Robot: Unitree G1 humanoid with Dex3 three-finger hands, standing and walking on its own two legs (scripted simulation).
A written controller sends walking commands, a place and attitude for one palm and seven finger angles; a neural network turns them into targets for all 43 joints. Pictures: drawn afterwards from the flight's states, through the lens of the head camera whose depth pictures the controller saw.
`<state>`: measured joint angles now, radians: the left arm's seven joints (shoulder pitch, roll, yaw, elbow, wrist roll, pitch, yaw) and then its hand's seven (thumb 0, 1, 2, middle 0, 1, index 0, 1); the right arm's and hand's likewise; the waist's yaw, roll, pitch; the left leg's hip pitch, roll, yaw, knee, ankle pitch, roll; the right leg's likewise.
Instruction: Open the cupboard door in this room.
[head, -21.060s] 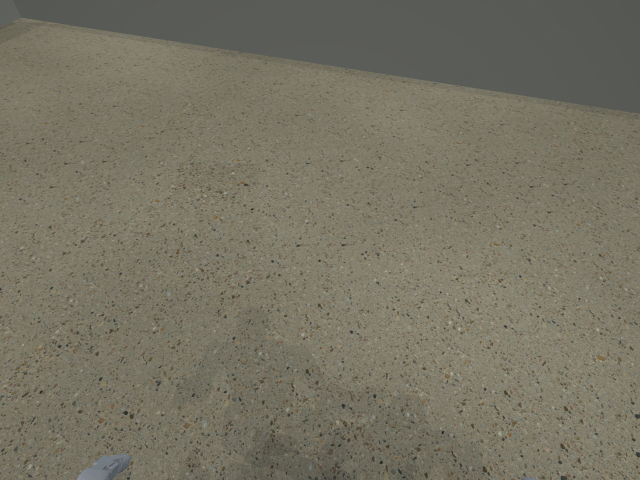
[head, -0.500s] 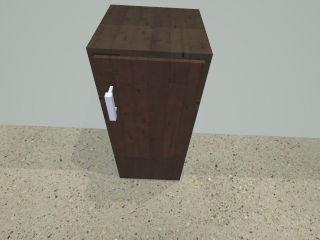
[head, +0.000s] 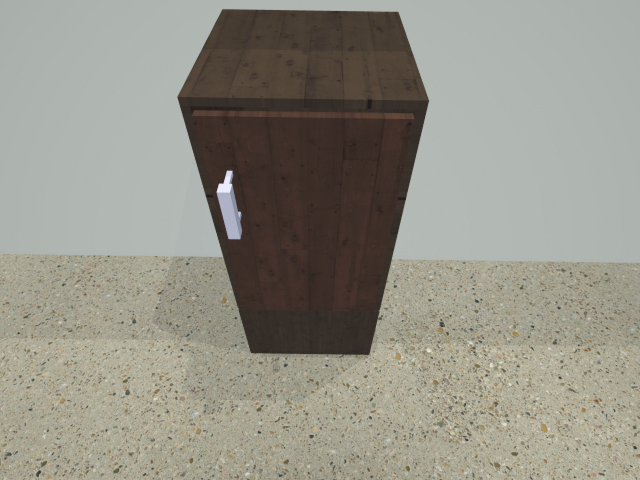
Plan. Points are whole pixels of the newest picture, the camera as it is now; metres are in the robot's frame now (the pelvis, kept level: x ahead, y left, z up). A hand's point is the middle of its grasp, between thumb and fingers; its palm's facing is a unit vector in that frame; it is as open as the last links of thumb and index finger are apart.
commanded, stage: look again from close up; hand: left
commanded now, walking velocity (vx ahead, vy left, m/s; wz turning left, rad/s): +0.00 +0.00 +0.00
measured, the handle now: (232, 205) +0.58 +0.21 -0.03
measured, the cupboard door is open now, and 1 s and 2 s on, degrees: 0 0 0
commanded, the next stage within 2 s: raise the hand with hooked fingers in 0.38 s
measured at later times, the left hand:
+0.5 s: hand out of the picture +0.00 +0.18 -0.17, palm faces +0.04 -0.98 -0.19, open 7.4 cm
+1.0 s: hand (163, 473) +0.15 +0.21 -0.08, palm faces +0.19 -0.98 -0.04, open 9.1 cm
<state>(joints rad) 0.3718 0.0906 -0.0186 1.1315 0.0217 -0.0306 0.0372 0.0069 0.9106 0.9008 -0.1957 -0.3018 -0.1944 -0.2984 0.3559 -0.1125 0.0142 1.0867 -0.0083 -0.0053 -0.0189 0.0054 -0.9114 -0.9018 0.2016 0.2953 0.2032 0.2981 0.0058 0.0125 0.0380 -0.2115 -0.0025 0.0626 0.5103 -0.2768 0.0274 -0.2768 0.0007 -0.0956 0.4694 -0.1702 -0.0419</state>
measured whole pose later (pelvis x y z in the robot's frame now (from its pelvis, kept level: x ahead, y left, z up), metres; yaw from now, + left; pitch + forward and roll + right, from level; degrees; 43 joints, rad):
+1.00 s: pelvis +0.00 -0.01 -0.10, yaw +3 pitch +14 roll -1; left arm 0.55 0.22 0.19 0.05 -0.25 -0.49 -0.25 0.02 0.50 0.73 -0.23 -0.57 -0.23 -0.56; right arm 0.15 -0.28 -0.06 0.41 0.01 -0.24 -0.01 0.01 -0.91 -0.90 0.20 0.30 0.20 0.30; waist 0.04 -0.06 -0.13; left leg -0.88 0.00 0.00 1.22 -0.59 0.02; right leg -0.93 0.00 -0.12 1.17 -0.49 -0.07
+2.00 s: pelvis +0.00 +0.02 -0.08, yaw +3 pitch +15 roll -3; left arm 0.06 0.40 0.39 0.31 -0.35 -0.36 -0.49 -0.01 -0.49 0.31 -0.30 -1.20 -0.29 -1.19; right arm 0.26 -0.27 0.05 0.51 0.04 -0.20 -0.06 0.01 -0.90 -0.90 0.21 0.30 0.21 0.30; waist 0.00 0.01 -0.11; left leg -0.84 -0.01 0.00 1.12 -0.55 0.05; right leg -0.87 0.00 -0.11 1.03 -0.43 -0.03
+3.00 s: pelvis +0.01 +0.01 -0.08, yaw +3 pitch +17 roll -3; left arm -0.20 0.42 0.39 0.52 -0.31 -0.35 -0.48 -0.01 -0.50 0.30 -0.30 -1.20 -0.30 -1.20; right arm 0.26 -0.28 0.04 0.55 0.04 -0.16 -0.06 0.01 -0.91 -0.90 0.21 0.30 0.21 0.30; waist -0.04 0.01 -0.12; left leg -0.87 -0.01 0.00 1.11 -0.54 0.05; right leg -0.91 0.00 -0.10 1.03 -0.42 -0.03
